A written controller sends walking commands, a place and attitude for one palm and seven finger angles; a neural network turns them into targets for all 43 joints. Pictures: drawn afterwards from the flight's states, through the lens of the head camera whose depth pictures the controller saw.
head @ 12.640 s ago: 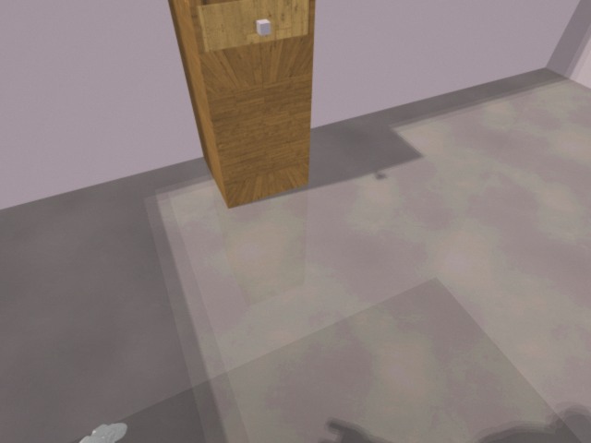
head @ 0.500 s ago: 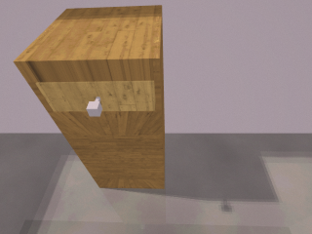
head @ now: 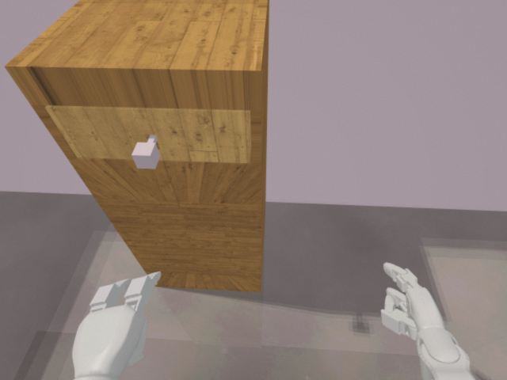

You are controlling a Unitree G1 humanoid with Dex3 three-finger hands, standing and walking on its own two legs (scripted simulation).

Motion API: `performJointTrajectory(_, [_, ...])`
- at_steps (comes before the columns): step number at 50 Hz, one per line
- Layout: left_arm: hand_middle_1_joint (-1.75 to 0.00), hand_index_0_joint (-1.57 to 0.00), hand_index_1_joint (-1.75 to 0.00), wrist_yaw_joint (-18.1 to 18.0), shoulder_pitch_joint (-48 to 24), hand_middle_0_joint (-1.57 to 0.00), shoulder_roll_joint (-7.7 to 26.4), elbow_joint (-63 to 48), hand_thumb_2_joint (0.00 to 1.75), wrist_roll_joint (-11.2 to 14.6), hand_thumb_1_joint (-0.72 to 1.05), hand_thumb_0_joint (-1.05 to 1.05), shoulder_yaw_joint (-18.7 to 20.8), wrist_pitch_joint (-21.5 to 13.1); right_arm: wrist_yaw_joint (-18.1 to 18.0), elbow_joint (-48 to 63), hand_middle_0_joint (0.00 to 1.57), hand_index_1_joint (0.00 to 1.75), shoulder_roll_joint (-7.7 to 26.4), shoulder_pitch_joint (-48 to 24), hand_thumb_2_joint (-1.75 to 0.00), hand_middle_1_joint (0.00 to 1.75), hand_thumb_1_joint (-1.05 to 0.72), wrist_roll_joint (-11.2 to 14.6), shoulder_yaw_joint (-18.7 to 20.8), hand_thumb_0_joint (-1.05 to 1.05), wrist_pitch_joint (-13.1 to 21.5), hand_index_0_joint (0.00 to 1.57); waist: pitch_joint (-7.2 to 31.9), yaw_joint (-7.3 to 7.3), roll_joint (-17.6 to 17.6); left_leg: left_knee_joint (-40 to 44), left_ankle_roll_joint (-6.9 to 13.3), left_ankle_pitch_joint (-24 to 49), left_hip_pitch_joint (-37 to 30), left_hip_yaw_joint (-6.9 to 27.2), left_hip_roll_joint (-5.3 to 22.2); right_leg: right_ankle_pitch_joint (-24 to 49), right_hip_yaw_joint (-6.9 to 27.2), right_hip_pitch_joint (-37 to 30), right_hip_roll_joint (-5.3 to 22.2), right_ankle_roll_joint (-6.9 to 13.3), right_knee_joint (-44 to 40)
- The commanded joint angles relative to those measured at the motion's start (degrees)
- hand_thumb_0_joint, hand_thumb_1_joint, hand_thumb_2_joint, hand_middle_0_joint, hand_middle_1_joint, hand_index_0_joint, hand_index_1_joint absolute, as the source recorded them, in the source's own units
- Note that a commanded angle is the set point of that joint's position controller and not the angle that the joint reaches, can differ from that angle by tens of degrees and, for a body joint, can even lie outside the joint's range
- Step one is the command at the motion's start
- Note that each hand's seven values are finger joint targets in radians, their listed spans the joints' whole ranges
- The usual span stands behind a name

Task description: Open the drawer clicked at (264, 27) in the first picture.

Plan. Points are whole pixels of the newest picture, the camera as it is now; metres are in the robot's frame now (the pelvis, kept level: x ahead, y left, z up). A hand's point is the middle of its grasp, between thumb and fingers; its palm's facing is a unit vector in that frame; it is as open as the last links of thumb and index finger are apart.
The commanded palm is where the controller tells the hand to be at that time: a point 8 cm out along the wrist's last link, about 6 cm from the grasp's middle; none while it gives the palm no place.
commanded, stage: raise the hand with hooked fingers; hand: left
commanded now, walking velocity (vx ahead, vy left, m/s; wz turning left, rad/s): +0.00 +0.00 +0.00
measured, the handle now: (149, 149) +0.49 +0.28 +0.06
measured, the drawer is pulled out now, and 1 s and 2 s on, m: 0.00 0.00 0.00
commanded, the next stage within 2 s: move the hooked fingers above the handle in 1.50 s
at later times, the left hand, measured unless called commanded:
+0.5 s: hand (108, 274) +0.23 +0.25 +0.06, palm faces +0.00 -0.12 -0.99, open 11.4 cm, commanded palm +0.21 +0.25 +0.12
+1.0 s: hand (62, 199) +0.29 +0.29 +0.16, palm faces +0.13 -0.04 -0.99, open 13.7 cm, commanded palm +0.25 +0.29 +0.22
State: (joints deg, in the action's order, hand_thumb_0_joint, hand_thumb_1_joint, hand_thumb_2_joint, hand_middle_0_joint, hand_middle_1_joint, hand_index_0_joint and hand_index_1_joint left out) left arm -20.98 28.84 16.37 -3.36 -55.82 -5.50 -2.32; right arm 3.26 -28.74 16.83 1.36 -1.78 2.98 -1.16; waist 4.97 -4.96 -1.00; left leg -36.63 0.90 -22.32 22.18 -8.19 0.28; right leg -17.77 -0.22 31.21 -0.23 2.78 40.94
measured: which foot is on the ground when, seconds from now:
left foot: down 0.00-1.00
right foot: down 0.00-1.00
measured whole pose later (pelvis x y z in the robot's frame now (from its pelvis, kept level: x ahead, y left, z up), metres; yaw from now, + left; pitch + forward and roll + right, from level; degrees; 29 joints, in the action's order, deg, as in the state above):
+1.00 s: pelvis +0.00 +0.03 +0.02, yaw +4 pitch -1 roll +0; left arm 1.6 -7.9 30.0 -3.7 -51.5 -3.8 6.8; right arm -0.5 -34.3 12.9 2.7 1.2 -2.4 -8.0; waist -0.2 -5.6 5.7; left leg -22.8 3.0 -15.6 6.3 -3.5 -2.3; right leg -11.2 -4.2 12.1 1.9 0.1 24.3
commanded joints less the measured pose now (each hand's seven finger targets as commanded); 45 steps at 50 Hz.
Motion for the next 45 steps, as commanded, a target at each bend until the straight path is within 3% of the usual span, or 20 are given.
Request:
performJointTrajectory(1, [-0.62,-0.24,-0.62,-7.13,-7.77,-0.24,12.67,-13.48,0.69,-7.22,0.41,0.0,9.88,-0.81,-0.11,8.09,0.2,0.3,2.1,-2.65,-0.9,0.3,-0.9,-1.9,0.57,0.0,-1.45,0.2,11.06,-1.33,2.03,-0.93,0.58,13.94,2.42,6.19,-3.74,10.05,10.27,-9.19,-0.56,1.74,-4.48])
performJointTrajectory(3, [-0.64,-0.24,-0.64,-9.41,-20.94,-0.24,16.46,-20.52,0.67,-8.48,0.36,0.0,11.4,-2.26,-1.24,7.0,0.2,0.3,1.87,-1.83,-0.9,0.3,-0.9,-2.95,0.76,0.0,-1.81,0.2,15.15,1.07,3.83,-4.4,1.07,13.71,-1.87,7.83,-3.87,7.73,12.14,-5.05,-0.12,1.49,-4.03])
performJointTrajectory(6, [-0.69,-0.24,-0.69,-9.89,-22.93,-0.24,14.68,-20.64,0.64,-5.99,0.29,0.0,8.94,-4.66,-2.37,6.37,0.2,0.3,1.65,-1.41,-0.9,0.3,-0.9,-2.71,0.78,0.0,-0.76,0.2,16.57,3.06,7.63,-6.83,1.34,14.68,-6.2,8.08,-3.46,8.54,9.36,-1.45,0.11,1.25,-3.3])
performJointTrajectory(9, [-0.74,-0.25,-0.74,-8.08,-24.78,-0.25,13.81,-17.31,0.61,-4.14,0.22,0.0,7.27,-5.01,-2.48,5.08,0.2,0.3,1.84,-1.97,-0.9,0.3,-0.9,-3.17,0.22,0.0,-0.65,0.2,13.19,4.49,5.58,-6.86,1.4,15.24,-5.1,8.57,-3.18,10.13,7.67,-0.98,0.02,0.72,-3.68])
performJointTrajectory(12, [-0.78,-0.25,-0.78,-4.04,-19.03,-0.25,12.97,-10.09,0.58,-2.67,0.15,0.0,6.97,1.29,-2.68,5.12,0.2,0.3,1.42,-3.53,-0.9,0.3,-0.9,-2.01,-0.54,0.0,-1.96,0.2,10.95,2.29,1.5,-2.11,1.24,15.74,-0.2,8.04,-2.6,14.62,4.21,-10.46,0.06,-0.16,-5.33])
performJointTrajectory(14, [-0.81,-0.26,-0.81,0.05,-13.77,-0.26,12.27,-7.37,0.56,-0.56,0.11,0.0,6.65,6.47,-2.86,5.65,0.2,0.3,1.35,-4.39,-0.9,0.3,-0.9,-0.28,-1.25,0.0,-3.13,0.2,9.94,0.33,-3.19,1.14,0.79,16.94,2.07,7.52,-2.4,18.19,4.82,-17.26,0.29,-0.44,-6.55])
performJointTrajectory(15, [-0.82,-0.26,-0.82,1.96,-12.93,-0.26,14.33,-7.89,0.55,0.32,0.08,0.0,8.15,7.98,-3.09,5.96,0.2,0.3,1.55,-4.88,-0.9,0.3,-0.9,0.35,-1.62,0.0,-3.41,0.2,9.73,-0.47,-5.18,2.71,0.65,17.17,2.66,7.36,-2.31,18.98,5.59,-20.31,0.45,-0.66,-7.03])
performJointTrajectory(18, [-0.87,-0.26,-0.87,6.63,-9.88,-0.26,16.4,-9.61,0.52,2.06,0.01,0.0,10.08,9.8,-3.32,6.82,0.2,0.3,1.79,-6.25,-0.9,0.3,-0.9,1.13,-2.83,0.0,-3.66,0.2,8.03,-2.16,-6.02,6.32,0.65,18.28,2.15,7.07,-1.79,20.03,5.27,-25.6,0.88,-0.92,-7.97])
performJointTrajectory(21, [-0.92,-0.27,-0.92,8.05,-11.37,-0.27,17.72,-15.64,0.49,2.01,-0.06,0.0,11.36,8.32,-3.4,6.61,0.2,0.3,2.12,-4.85,-0.9,0.3,-0.9,1.13,-2.86,0.0,-3.52,0.2,8.32,-2.24,-2.44,8.41,0.64,19.76,0.19,6.77,-1.43,21.59,4.68,-27.69,1.29,-0.94,-9.07])
performJointTrajectory(24, [-0.96,-0.27,-0.96,6.11,-18.9,-0.27,19.08,-21.74,0.46,0.96,-0.13,0.0,12.73,5.98,-3.73,6.04,0.2,0.3,2.71,-3.76,-0.9,0.3,-0.9,0.49,-1.97,0.0,-2.88,0.2,10.2,-1.81,2.98,9.22,0.79,21.11,-3.47,7.49,-1.2,20.13,4.35,-26.72,1.39,-0.39,-10.38])
performJointTrajectory(26, [-0.99,-0.28,-0.99,4.91,-21.09,-0.28,18.71,-21.95,0.44,0.85,-0.17,0.0,12.85,3.89,-3.9,4.87,0.2,0.3,2.63,-2.44,-0.9,0.3,-0.9,0.31,-1.26,0.0,-1.96,0.2,10.6,-1.23,4.51,8.99,0.81,23.02,-6.2,7.67,-1.41,21.11,3.82,-25.43,1.24,-0.16,-10.77])
performJointTrajectory(31, [-1.07,-0.29,-1.07,4.59,-28.6,-0.29,18.82,-18.37,0.39,1.12,-0.29,0.0,11.65,2.77,-4.09,2.46,0.2,0.3,2.86,-2.05,-0.9,0.3,-0.9,0.94,-0.13,0.0,-1.39,0.2,8.88,-0.09,3.29,9.98,0.54,23.78,-9.39,8.12,-1.45,18.62,1.47,-22.69,1.17,-0.13,-12.06])
performJointTrajectory(34, [-1.11,-0.29,-1.11,7.14,-34.41,-0.29,18.98,-15.27,0.36,2.23,-0.36,0.0,9.65,5.02,-4.29,1.74,0.2,0.3,3.17,-2.79,-0.9,0.3,-0.9,1.94,-0.16,0.0,-1.79,0.2,7.32,0.51,2.95,11.62,0.32,21.99,-10.03,7.94,-1.44,15.96,0.54,-22.92,1.28,-0.44,-13.68])
performJointTrajectory(39, [-1.18,-0.3,-1.18,12.96,-42.64,-0.3,21.74,-13.09,0.31,2.46,-0.48,0.0,8.51,8.74,-4.49,1.76,0.2,0.3,3.31,-4.42,-0.9,0.3,-0.9,2.43,-1.31,0.0,-3.28,0.2,7.12,0.09,3.48,14.41,-0.06,25.03,-12.15,8.46,-1.12,17.01,-0.54,-26.22,0.98,-0.32,-15.04])
performJointTrajectory(45, [-1.2,-0.3,-1.2,19.38,-48.94,-0.3,25.87,-10.76,0.3,3.41,-0.5,0.0,10.87,9.27,-4.31,1.89,0.2,0.3,3.33,-4.55,-0.9,0.3,-0.9,2.49,-2.27,0.0,-4.89,0.2,7.37,-0.4,3.28,16.47,-0.42,29.51,-13.52,8.69,-0.78,19.94,-0.91,-29.8,0.43,-0.28,-16.39])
